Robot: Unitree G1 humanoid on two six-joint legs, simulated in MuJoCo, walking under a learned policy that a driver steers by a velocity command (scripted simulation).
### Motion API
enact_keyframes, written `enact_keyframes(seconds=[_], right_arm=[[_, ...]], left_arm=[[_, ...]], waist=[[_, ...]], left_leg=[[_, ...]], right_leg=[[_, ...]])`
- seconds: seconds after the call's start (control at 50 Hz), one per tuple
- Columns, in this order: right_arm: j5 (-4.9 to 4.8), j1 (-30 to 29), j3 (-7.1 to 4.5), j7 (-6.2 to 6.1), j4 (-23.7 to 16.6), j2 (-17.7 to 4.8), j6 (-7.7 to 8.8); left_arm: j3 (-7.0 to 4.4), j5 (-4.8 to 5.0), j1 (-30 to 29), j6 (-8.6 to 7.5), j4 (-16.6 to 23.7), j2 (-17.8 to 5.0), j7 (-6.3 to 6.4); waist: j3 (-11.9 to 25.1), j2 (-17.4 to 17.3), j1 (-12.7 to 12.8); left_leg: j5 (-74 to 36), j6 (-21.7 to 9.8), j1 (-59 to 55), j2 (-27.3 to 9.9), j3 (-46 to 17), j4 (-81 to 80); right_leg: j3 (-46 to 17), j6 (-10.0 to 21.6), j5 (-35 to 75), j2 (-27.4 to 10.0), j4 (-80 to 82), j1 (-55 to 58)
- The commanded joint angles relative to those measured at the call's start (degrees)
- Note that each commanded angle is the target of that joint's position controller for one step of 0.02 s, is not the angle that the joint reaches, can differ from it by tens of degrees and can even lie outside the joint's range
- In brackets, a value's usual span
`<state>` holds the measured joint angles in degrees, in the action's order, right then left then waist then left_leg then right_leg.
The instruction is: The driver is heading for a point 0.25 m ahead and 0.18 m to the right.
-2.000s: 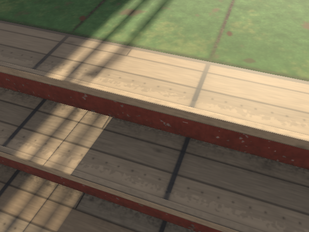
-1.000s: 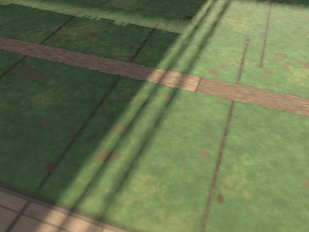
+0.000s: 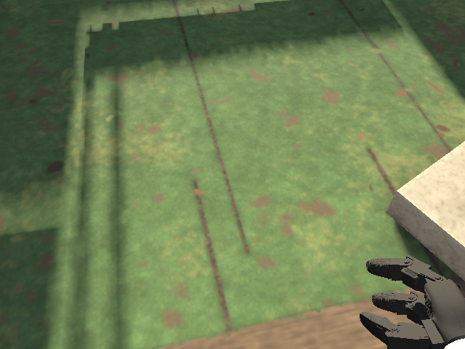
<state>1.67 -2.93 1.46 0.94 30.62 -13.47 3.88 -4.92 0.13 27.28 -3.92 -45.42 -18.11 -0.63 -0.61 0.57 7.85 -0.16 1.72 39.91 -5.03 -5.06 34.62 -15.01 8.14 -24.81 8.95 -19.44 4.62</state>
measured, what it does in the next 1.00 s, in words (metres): walks ahead, turning right: left foot, then right foot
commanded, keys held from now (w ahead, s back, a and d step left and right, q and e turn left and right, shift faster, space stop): w+e+shift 0.06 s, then e+shift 0.10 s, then shift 0.84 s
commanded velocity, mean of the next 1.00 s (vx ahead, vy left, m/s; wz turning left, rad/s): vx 0.29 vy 0.00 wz -0.39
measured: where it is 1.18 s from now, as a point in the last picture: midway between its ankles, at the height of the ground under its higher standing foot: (255, 341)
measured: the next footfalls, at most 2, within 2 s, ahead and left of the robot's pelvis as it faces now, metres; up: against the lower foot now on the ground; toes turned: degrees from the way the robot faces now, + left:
left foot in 0.04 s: +0.26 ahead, +0.18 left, +0.00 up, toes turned -6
right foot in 0.44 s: +0.50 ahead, -0.11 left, +0.00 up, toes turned -17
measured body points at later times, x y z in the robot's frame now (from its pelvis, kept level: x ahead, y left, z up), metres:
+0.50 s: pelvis +0.35 +0.02 -0.01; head +0.40 -0.02 +0.44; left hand +0.67 +0.15 -0.07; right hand +0.33 -0.29 -0.13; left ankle +0.24 +0.19 -0.65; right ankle +0.46 -0.09 -0.72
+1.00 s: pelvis +0.45 +0.04 +0.01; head +0.45 +0.04 +0.46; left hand +0.65 +0.23 -0.11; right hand +0.48 -0.22 -0.11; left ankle +0.50 +0.15 -0.72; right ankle +0.46 -0.10 -0.72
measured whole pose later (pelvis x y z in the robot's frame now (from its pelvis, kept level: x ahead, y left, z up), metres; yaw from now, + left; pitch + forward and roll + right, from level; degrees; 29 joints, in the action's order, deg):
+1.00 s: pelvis +0.45 +0.04 +0.01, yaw -21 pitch -1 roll +0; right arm 1.4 11.0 0.2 -1.4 45.5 -11.5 0.9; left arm -2.2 -1.3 11.7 1.2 -44.8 -12.0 1.2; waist -0.4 0.0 0.7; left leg 17.8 0.3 16.1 -0.6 -0.2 34.3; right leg -3.6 -0.4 -11.2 1.8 -31.7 -20.0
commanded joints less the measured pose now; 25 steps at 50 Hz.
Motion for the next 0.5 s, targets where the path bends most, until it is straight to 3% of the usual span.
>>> enact_keyframes(seconds=[0.02, 0.04, 0.06, 0.08, 0.1, 0.12, 0.14, 0.16, 0.18, 0.2, 0.22, 0.26, 0.3, 0.36, 0.4, 0.42, 0.44, 0.46, 0.48, 0.5], right_arm=[[-0.47, 14.60, -4.66, -1.62, 1.31, -10.89, 0.80], [0.02, 27.13, -6.18, -2.77, 3.68, -14.00, 1.05], [1.58, 38.69, -7.32, -3.77, 5.56, -17.78, 1.14], [3.07, 29.90, -8.03, -3.02, 3.90, -21.88, 1.18], [2.43, 22.18, -7.30, -2.61, 2.09, -14.90, 0.79], [1.84, 18.91, -5.76, -2.40, 2.25, -9.35, 0.66], [1.89, 19.09, -5.01, -2.11, 3.81, -6.91, 0.67], [1.31, 21.20, -4.52, -2.21, 5.71, -6.14, 1.01], [0.37, 23.35, -4.25, -1.96, 7.86, -5.53, 1.56], [-2.39, 16.42, -5.29, -2.25, 7.04, -5.76, 2.64], [-3.04, 14.29, -5.00, -2.49, 7.42, -5.61, 3.06], [-2.63, 10.78, -5.79, -3.03, 7.73, -8.56, 3.16], [-2.61, 8.95, -6.81, -3.48, 8.00, -12.09, 2.98], [-4.02, 13.01, -7.64, -3.45, 9.87, -15.38, 3.11], [-4.62, 13.50, -8.07, -3.54, 10.05, -16.54, 2.51], [-4.57, 13.94, -7.81, -3.54, 10.23, -15.77, 2.03], [-3.55, 16.01, -7.17, -3.48, 10.17, -14.13, 1.87], [0.08, 22.25, -5.14, -2.67, 9.18, -7.43, 1.57], [-1.47, 28.08, -4.02, -1.38, 10.88, -9.75, 1.40], [-2.94, 24.68, -4.86, -0.91, 11.04, -13.76, 0.56]], left_arm=[[-3.10, -0.53, -4.93, -0.81, 3.89, -12.74, 0.14], [-2.66, -0.97, -7.95, -1.30, 4.96, -11.21, -0.24], [-0.08, -1.96, -9.81, -1.95, 7.37, -1.37, 0.00], [1.08, 1.93, -0.73, -1.58, 11.12, 0.28, 0.27], [0.64, -0.43, -5.35, -0.18, 8.52, -4.53, 1.24], [0.22, -1.39, -9.84, 0.68, 8.44, -5.48, 0.94], [0.13, -1.84, -11.85, 1.46, 8.41, -4.98, 0.46], [0.04, -2.32, -13.69, 2.38, 9.23, -4.23, -0.22], [0.42, -2.61, -14.23, 3.21, 10.30, -2.62, -0.89], [0.35, 3.62, -15.40, 3.15, 12.78, -1.82, -0.09], [0.92, 3.97, -16.61, 3.45, 13.30, -1.75, 0.05], [1.65, 1.59, -18.98, 3.34, 14.68, -1.12, -0.33], [2.21, 0.55, -18.97, 2.42, 13.43, -0.53, -1.57], [1.59, -0.11, -22.34, 1.88, 13.87, -2.63, -3.11], [0.45, -0.76, -19.18, 1.69, 12.79, -4.81, -3.05], [-0.49, -0.95, -14.29, 1.52, 11.24, -6.17, -2.68], [-1.46, -1.06, -11.57, 1.64, 10.77, -9.06, -1.71], [-1.04, -2.19, -13.03, 1.96, 11.84, -12.59, -0.42], [0.77, -3.21, -13.98, 1.59, 13.90, -9.05, -0.53], [1.04, -2.50, -15.58, 2.05, 14.60, -6.77, -0.85]], waist=[[8.05, 0.90, -12.25], [13.92, 0.56, -18.97], [20.75, -11.94, -21.43], [25.97, -29.67, -11.21], [16.43, -15.67, -11.31], [9.48, -8.12, -11.38], [5.89, -3.40, -10.75], [4.07, -3.68, -10.42], [2.74, -6.15, -9.61], [0.43, -11.72, -7.93], [0.36, -10.64, -7.00], [-1.09, -6.71, -5.39], [1.24, -5.58, -5.21], [4.04, -4.83, -6.24], [5.86, -4.16, -3.97], [7.82, -3.14, -1.42], [9.38, 0.61, -0.15], [14.37, 16.93, -5.82], [30.80, 14.48, -5.70], [29.34, 6.94, -4.28]], left_leg=[[6.43, -1.35, -35.44, 6.51, 5.16, -2.78], [13.02, -2.30, -50.41, 2.32, 2.21, 0.61], [32.26, -2.32, -62.67, -12.64, -13.77, -0.56], [36.04, -8.38, -64.95, -24.92, -50.54, -18.61], [34.89, -10.25, -56.50, -21.99, -44.77, -18.64], [19.02, -10.11, -48.75, -18.85, -29.84, -15.15], [1.01, -9.91, -43.08, -16.56, -20.16, -13.08], [-11.42, -9.39, -39.77, -14.83, -12.50, -12.12], [-18.98, -8.54, -37.32, -13.47, -7.97, -12.82], [-21.47, -7.95, -35.88, -10.47, -4.54, -14.15], [-21.96, -8.20, -33.97, -10.83, -2.56, -15.70], [-24.08, -9.32, -27.57, -10.37, 2.35, -18.67], [-22.20, -8.15, -23.70, -6.28, 9.27, -18.93], [-26.90, -7.62, -29.24, -7.22, 10.55, -15.37], [-33.92, -6.65, -34.17, -7.19, 11.13, -7.89], [-33.43, -5.53, -33.47, -5.70, 12.29, 0.15], [-20.91, -3.21, -27.62, -1.92, 13.40, 13.24], [39.40, 0.37, -9.07, 6.25, 13.11, 38.28], [43.06, 0.93, -5.85, 5.79, -0.85, 48.75], [38.43, 1.61, -5.38, 3.72, -2.24, 49.31]], right_leg=[[-6.17, 1.26, 51.71, -8.08, -16.72, -14.33], [-4.62, -0.13, 46.34, -6.26, -32.62, -22.46], [0.34, 0.19, 3.92, -2.33, -54.33, -33.62], [5.75, -1.55, -5.38, 0.29, -66.33, -46.67], [8.24, -1.70, 0.94, -5.09, -68.26, -50.65], [10.14, -2.49, 5.08, -7.85, -64.98, -49.91], [10.94, -3.43, 5.10, -9.25, -63.36, -48.37], [10.92, -4.09, 3.38, -10.54, -61.41, -47.78], [10.78, -4.61, 2.10, -10.99, -58.47, -47.08], [9.17, -5.34, 3.43, -13.46, -57.74, -48.08], [9.23, -5.79, 3.25, -13.53, -53.63, -48.18], [11.57, -7.11, 8.50, -12.96, -40.45, -43.89], [14.69, -6.84, 21.94, -10.99, -25.35, -32.63], [15.57, -5.02, 27.81, -7.86, -17.06, -25.71], [16.47, -2.73, 27.31, -5.81, -12.21, -21.49], [16.83, -1.15, 31.44, -4.73, -8.17, -14.30], [13.42, 1.04, 46.38, -7.49, -6.74, -5.99], [-4.50, 9.20, 85.73, -23.21, -14.81, 10.19], [-19.20, 18.66, 87.15, -33.60, -13.53, 16.89], [-15.80, 18.01, 71.99, -30.35, -10.51, 12.14]])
